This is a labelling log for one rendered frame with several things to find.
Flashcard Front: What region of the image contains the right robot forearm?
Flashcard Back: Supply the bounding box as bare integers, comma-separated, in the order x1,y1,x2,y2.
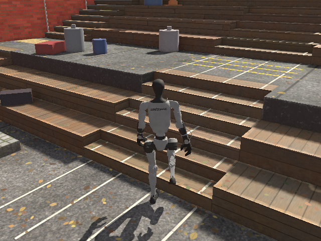
179,121,190,144

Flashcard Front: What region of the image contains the robot right hand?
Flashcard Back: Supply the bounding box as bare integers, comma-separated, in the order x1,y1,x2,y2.
181,143,192,156

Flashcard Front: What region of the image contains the robot head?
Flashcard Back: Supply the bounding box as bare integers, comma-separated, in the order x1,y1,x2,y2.
151,79,167,103

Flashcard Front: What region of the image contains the robot left hand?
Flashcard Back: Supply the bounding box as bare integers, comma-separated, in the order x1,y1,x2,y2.
137,137,147,147

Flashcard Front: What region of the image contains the right robot upper arm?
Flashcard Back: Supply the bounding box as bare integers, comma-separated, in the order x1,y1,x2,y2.
170,100,183,129

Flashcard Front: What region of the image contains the left robot forearm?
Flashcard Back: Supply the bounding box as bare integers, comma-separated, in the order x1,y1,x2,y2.
137,122,144,139

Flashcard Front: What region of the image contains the robot torso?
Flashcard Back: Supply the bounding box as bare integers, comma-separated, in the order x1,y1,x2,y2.
147,98,171,151

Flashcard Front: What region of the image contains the left robot upper arm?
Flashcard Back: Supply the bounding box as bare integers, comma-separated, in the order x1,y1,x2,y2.
138,101,149,129

